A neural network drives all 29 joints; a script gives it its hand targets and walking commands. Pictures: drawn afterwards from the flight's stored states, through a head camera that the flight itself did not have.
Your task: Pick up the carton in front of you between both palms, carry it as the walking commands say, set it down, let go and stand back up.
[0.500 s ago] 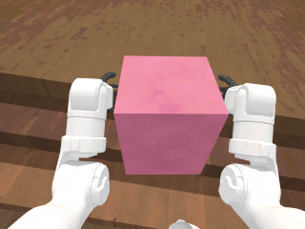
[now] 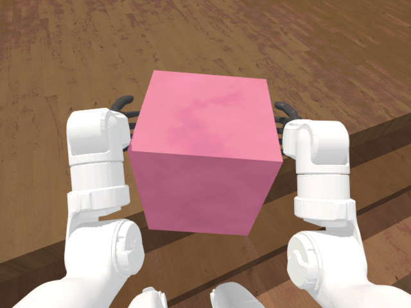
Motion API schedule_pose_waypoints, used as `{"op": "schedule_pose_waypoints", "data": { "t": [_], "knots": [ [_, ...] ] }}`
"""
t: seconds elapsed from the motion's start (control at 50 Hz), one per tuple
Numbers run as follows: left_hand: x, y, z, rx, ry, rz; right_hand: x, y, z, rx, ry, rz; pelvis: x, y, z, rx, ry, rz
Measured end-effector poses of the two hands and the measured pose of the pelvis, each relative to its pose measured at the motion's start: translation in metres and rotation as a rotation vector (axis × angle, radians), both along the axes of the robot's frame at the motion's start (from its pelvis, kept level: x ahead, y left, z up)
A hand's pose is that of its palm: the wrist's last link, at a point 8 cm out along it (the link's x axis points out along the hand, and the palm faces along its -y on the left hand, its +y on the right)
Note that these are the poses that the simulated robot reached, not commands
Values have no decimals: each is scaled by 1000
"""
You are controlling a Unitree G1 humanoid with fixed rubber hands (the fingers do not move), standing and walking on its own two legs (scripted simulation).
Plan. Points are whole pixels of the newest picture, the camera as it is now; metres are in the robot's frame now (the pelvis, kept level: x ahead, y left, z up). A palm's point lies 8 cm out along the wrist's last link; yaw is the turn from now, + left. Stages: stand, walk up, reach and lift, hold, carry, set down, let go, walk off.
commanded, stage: carry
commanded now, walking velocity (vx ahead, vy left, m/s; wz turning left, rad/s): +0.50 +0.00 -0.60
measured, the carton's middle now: (204, 158) +0.38 -0.03 +0.08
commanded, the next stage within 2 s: none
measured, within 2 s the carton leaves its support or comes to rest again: neither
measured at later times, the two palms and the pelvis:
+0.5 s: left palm (154, 9) +0.67 +0.04 +0.24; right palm (295, 16) +0.61 -0.26 +0.24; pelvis +0.27 -0.03 +0.07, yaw -19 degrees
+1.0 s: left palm out of the picture +1.00 +0.02 +0.41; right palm out of the picture +0.94 -0.27 +0.44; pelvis +0.58 -0.05 +0.22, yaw -9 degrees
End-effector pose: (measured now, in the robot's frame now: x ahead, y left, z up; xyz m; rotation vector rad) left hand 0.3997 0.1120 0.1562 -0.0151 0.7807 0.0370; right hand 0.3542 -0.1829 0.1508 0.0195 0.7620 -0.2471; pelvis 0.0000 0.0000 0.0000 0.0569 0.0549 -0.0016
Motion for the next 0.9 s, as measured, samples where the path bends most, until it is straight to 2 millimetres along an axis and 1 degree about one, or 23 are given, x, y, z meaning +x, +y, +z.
{"op": "schedule_pose_waypoints", "data": {
  "t": [0.06, 0.14, 0.2, 0.26, 0.3, 0.34, 0.38, 0.42, 0.46, 0.5, 0.56, 0.6, 0.64, 0.66, 0.7, 0.74, 0.78, 0.84, 0.9],
  "knots": [
    [32, -18, 25, 0, -16, -57, 17, -15, 26, 6, -17, -63, 29, 8, 25, -11, -4, -58],
    [82, -35, 67, -10, -88, -110, 54, -30, 71, -7, -88, -114, 72, 12, 50, -40, 5, -125],
    [120, -46, 93, -11, -122, -136, 88, -39, 99, -16, -120, -133, 110, 7, 60, -62, 30, -160],
    [160, -57, 107, -7, -110, -154, 125, -50, 115, -25, -104, -142, 150, -6, 68, -82, 63, -199],
    [185, -66, 110, -4, -96, -158, 150, -59, 120, -35, -88, -137, 175, -20, 69, -81, 60, -220],
    [205, -73, 108, 18, -94, -158, 175, -68, 120, -27, -85, -130, 197, -29, 64, -90, 60, -241],
    [219, -77, 99, 56, -76, -162, 199, -74, 111, 9, -68, -131, 214, -30, 63, -101, 66, -263],
    [231, -75, 88, 88, -46, -157, 219, -73, 100, 52, -40, -130, 232, -28, 66, -95, 64, -293],
    [247, -72, 83, 99, -36, -154, 238, -72, 93, 69, -31, -129, 252, -26, 68, -80, 41, -322],
    [270, -75, 83, 91, -45, -160, 255, -74, 90, 65, -41, -139, 275, -25, 71, -60, 10, -332],
    [317, -93, 89, 58, -60, -190, 282, -87, 92, 42, -57, -181, 315, -26, 77, -28, 9, -309],
    [350, -111, 93, 43, -44, -230, 298, -99, 94, 27, -42, -230, 342, -21, 91, -24, 31, -286],
    [381, -132, 99, 30, -25, -288, 309, -112, 101, 21, -23, -294, 368, -13, 104, -43, 33, -289],
    [394, -140, 103, 23, -23, -310, 314, -118, 104, 15, -21, -316, 378, -10, 112, -38, 26, -282],
    [414, -152, 113, 17, -9, -324, 327, -126, 113, 22, -11, -344, 399, -8, 133, -35, 20, -269],
    [433, -156, 129, 18, 9, -320, 345, -130, 128, 48, 0, -360, 423, -7, 156, -45, 23, -257],
    [457, -156, 150, 13, -1, -307, 372, -131, 150, 52, -9, -360, 445, -7, 177, -65, 27, -252],
    [499, -150, 185, -19, -59, -273, 425, -130, 192, 25, -68, -327, 478, -12, 200, -88, 34, -235],
    [539, -135, 218, -54, -136, -224, 483, -121, 236, -17, -140, -267, 512, -24, 210, -104, 46, -199]
  ]
}}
